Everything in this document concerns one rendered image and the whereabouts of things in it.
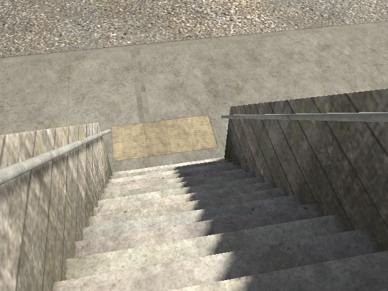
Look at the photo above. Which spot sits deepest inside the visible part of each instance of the stairs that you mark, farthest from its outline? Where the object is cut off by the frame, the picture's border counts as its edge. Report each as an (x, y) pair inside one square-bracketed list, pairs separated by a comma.
[(209, 225)]

